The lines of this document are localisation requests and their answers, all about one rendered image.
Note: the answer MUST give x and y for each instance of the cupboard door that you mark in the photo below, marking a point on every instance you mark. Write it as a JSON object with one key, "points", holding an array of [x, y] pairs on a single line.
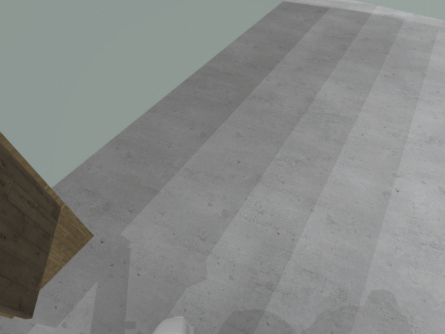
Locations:
{"points": [[28, 219]]}

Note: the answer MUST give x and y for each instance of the robot left thigh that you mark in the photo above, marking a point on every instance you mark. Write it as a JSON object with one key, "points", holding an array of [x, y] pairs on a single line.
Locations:
{"points": [[175, 325]]}

